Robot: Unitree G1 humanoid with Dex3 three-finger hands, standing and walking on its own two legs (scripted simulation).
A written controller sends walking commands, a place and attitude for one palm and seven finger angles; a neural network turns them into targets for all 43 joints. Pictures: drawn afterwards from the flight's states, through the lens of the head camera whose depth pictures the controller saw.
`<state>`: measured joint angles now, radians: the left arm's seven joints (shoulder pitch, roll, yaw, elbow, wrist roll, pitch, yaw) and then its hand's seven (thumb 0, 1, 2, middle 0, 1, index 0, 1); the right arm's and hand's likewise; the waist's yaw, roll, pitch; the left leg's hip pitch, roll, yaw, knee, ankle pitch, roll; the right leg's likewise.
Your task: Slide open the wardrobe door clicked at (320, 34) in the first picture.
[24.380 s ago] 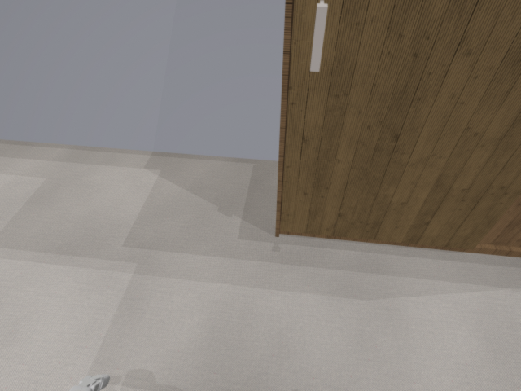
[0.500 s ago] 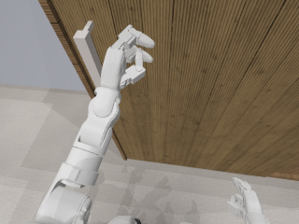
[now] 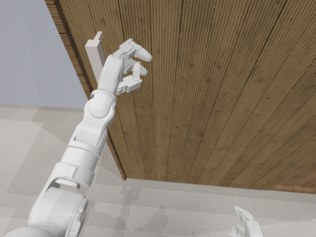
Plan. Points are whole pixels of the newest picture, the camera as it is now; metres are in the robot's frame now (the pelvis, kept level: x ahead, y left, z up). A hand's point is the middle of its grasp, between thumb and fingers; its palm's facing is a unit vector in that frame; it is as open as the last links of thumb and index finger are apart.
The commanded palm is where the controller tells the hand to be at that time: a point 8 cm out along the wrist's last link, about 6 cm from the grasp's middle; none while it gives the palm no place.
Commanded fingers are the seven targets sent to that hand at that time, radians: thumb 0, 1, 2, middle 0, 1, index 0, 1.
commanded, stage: loosen the grip on the handle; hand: left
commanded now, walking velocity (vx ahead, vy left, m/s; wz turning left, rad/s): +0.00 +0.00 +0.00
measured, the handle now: (104, 67) +0.47 +0.16 +0.17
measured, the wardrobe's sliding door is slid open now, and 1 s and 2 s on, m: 0.01 0.01 0.01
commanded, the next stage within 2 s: slip the hand off the handle in 0.50 s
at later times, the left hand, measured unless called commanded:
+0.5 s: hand (164, 95) +0.39 +0.01 +0.16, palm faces -0.17 -0.97 -0.20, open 14.0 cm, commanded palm +0.38 +0.07 +0.16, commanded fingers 0.00 -0.55 0.20 -0.25 -1.15 -0.25 -1.15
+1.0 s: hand (139, 94) +0.40 +0.07 +0.15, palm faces -0.12 -0.97 -0.20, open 14.7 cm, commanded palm +0.38 +0.12 +0.16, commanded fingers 0.00 -0.55 0.20 -0.25 -1.15 -0.25 -1.15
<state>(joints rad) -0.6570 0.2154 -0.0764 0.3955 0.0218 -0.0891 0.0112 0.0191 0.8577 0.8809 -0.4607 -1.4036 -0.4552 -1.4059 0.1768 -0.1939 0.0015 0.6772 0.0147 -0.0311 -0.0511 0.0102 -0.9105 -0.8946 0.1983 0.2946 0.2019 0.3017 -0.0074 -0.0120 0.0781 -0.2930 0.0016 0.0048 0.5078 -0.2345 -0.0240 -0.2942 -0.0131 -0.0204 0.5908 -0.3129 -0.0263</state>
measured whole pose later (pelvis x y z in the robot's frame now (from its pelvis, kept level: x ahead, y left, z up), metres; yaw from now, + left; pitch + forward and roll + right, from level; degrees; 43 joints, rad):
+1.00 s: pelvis +0.02 +0.01 +0.00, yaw -2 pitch +2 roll +1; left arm -0.42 0.17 -0.04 0.37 -0.01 -0.22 0.04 -0.01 -0.55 0.20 -0.26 -1.16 -0.25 -1.16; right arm 0.27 -0.23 -0.03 0.67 0.00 -0.04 0.01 0.01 -0.91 -0.89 0.20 0.29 0.20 0.30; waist -0.04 0.02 -0.04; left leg -0.31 0.03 0.04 0.54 -0.28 -0.01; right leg -0.30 0.01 0.01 0.57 -0.32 -0.02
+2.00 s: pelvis +0.00 +0.00 -0.01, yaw -1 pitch -3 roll +1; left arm 0.06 0.20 -0.08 -0.16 -0.07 -0.13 -0.08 -0.01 -0.55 0.20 -0.25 -1.15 -0.25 -1.16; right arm 0.19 -0.22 0.04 0.61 0.00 -0.09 -0.02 0.01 -0.91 -0.89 0.20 0.29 0.20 0.30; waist 0.01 0.04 0.00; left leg -0.25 0.02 0.00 0.59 -0.28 -0.03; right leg -0.23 0.01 -0.02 0.63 -0.34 -0.03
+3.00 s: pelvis +0.01 +0.02 +0.01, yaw -1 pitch -6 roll +0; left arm 0.42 0.30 0.22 -0.41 -0.06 -0.08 0.11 0.00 0.16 0.54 -0.23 -0.74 -0.23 -0.74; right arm 0.20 -0.21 0.04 0.72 -0.03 -0.16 -0.09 0.02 -0.91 -0.89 0.20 0.30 0.20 0.30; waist 0.06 0.06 0.05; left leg -0.09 0.01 0.02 0.42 -0.22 0.00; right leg -0.06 0.00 0.00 0.40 -0.24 0.00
